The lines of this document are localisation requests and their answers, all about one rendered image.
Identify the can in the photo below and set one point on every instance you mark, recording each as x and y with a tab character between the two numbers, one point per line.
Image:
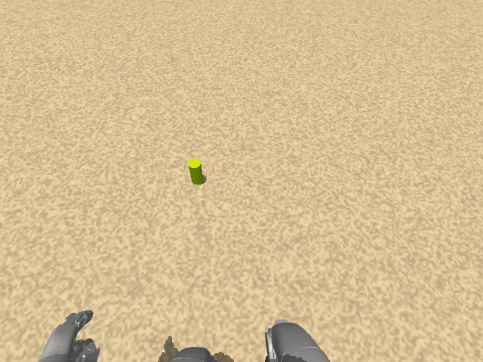
195	169

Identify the left robot hand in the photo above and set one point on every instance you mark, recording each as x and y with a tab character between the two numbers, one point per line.
62	340

